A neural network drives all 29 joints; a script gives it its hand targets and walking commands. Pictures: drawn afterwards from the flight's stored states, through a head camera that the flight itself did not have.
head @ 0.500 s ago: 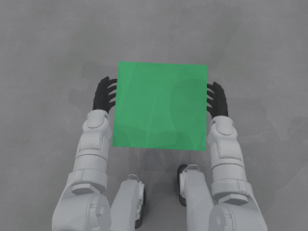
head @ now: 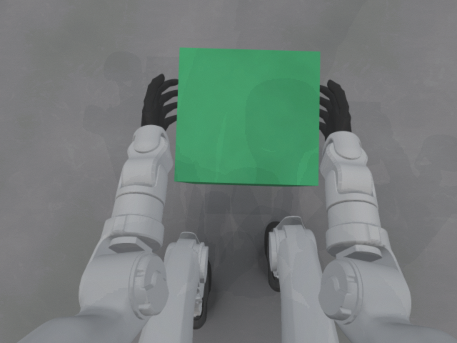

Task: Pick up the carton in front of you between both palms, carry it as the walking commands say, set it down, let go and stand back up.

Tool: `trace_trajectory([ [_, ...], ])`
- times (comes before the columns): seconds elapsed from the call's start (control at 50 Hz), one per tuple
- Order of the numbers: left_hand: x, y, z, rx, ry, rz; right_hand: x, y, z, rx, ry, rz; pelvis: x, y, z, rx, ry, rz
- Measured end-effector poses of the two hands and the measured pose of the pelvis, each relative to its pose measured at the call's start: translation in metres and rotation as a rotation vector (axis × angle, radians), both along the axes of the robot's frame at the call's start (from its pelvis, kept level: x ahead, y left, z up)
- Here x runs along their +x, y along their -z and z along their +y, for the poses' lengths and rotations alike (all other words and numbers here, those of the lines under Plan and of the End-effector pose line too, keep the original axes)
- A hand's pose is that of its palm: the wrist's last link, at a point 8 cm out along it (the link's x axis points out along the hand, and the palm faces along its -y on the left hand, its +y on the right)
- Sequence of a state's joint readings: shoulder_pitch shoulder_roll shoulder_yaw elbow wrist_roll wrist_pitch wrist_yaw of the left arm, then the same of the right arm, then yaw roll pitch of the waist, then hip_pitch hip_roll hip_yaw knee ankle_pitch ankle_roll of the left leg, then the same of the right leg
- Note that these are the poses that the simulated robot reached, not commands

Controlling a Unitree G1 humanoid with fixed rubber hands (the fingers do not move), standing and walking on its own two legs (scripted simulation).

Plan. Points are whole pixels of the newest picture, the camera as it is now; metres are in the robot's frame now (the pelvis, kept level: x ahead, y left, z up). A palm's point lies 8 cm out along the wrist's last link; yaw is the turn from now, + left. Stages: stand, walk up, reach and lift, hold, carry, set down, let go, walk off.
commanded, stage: set down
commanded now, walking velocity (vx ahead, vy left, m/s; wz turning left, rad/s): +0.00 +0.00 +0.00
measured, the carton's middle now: (243, 132) +0.47 -0.05 -0.17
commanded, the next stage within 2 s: none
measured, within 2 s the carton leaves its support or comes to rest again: rests again in 1.58 s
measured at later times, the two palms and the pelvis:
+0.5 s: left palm (180, 130) +0.50 +0.09 -0.25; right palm (315, 135) +0.47 -0.21 -0.26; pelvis -0.03 +0.00 -0.11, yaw +2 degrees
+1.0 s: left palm (187, 138) +0.50 +0.08 -0.32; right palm (312, 130) +0.49 -0.22 -0.30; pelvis -0.03 +0.01 -0.15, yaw +2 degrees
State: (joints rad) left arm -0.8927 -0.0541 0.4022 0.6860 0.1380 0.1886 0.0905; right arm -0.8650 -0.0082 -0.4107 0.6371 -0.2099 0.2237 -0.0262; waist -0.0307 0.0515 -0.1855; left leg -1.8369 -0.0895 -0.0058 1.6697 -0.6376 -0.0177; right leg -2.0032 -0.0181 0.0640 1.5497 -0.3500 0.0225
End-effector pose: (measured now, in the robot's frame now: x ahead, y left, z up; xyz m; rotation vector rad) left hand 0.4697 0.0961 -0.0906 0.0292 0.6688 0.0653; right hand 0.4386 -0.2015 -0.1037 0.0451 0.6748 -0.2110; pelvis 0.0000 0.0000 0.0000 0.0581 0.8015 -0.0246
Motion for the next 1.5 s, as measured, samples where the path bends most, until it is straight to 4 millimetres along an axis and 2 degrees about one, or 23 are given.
trace_trajectory([
  [0.22,0.017,0.069,-0.006,0.01,0.012,0.007,0.014,0.071,-0.005,0.003,0.008,0.008,-0.014,0.053,-0.005,0.01,-0.009,0.026],
  [0.48,0.033,0.149,-0.008,0.025,0.032,0.041,0.029,0.149,-0.009,-0.017,-0.005,0.047,-0.028,0.106,-0.004,0.004,-0.027,0.008],
  [0.68,0.04,0.204,-0.021,0.008,0.067,0.062,0.051,0.178,-0.024,-0.056,-0.02,0.077,-0.028,0.134,0.002,-0.011,-0.026,-0.011],
  [0.84,0.038,0.219,-0.013,-0.002,0.06,0.073,0.058,0.186,-0.017,-0.055,-0.032,0.088,-0.025,0.144,0.004,-0.023,-0.041,-0.007],
  [1.2,0.028,0.239,-0.011,-0.006,0.098,0.104,0.051,0.207,-0.019,-0.049,-0.054,0.124,-0.034,0.152,0.005,-0.033,-0.061,-0.059],
  [1.5,0.031,0.24,-0.015,-0.028,0.142,0.094,0.046,0.219,-0.027,-0.033,-0.064,0.126,-0.037,0.155,0.0,-0.03,-0.061,-0.094],
])
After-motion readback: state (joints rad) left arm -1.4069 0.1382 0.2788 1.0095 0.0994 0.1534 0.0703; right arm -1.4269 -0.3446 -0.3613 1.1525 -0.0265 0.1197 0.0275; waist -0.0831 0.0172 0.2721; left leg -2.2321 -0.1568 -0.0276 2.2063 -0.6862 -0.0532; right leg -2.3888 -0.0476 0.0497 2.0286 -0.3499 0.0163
